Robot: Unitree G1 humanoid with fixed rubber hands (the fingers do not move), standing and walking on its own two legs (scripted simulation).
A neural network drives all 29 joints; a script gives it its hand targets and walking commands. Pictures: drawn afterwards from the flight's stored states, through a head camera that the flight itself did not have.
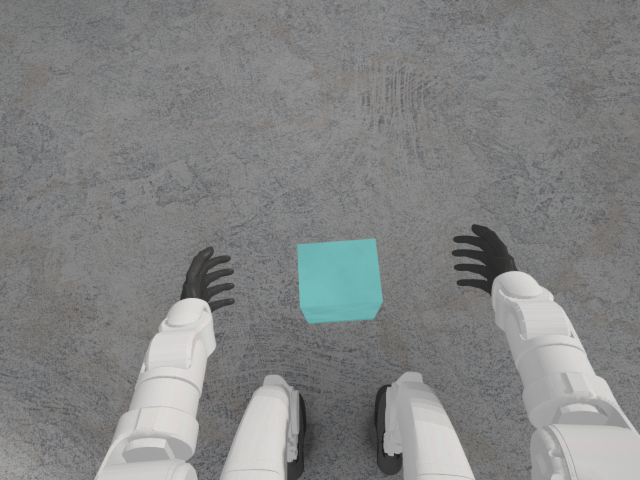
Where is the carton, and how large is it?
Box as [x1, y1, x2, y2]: [297, 239, 382, 323]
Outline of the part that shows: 375,239 297,244 300,307 308,323 372,319 374,317 382,301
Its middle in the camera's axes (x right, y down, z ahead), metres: +0.05 +0.11 +1.00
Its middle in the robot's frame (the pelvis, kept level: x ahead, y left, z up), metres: +0.47 +0.01 -0.56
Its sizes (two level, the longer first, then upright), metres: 0.183 0.148 0.251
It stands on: the floor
